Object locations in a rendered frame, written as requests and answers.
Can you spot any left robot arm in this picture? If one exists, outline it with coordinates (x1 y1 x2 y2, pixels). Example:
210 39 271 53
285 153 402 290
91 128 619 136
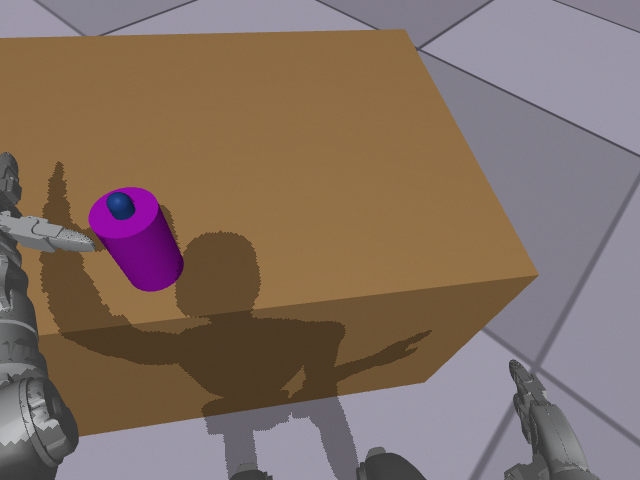
0 235 79 480

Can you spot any right robot hand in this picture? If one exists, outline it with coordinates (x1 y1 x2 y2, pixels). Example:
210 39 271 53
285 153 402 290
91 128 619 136
504 360 590 480

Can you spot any left robot hand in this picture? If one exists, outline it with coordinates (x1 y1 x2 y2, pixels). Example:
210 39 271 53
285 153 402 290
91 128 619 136
0 152 95 253

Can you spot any bottle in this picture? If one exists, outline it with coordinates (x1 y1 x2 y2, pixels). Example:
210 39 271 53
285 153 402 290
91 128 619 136
89 187 184 292

